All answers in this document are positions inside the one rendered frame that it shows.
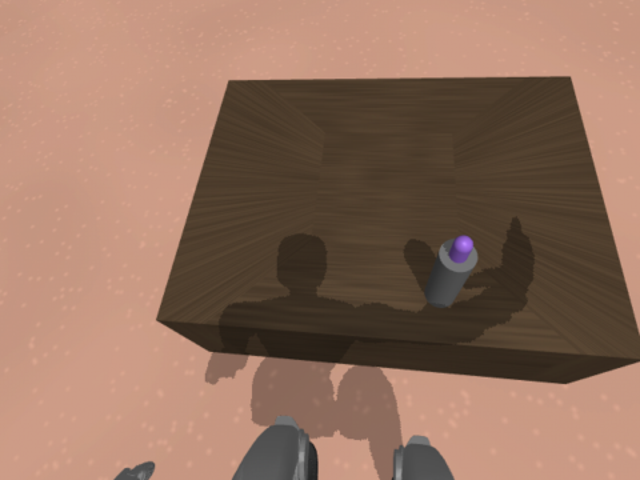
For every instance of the bottle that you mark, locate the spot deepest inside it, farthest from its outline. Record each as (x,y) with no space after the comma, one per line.
(453,265)

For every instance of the left robot hand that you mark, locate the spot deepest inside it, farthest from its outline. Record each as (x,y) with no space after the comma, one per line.
(141,472)

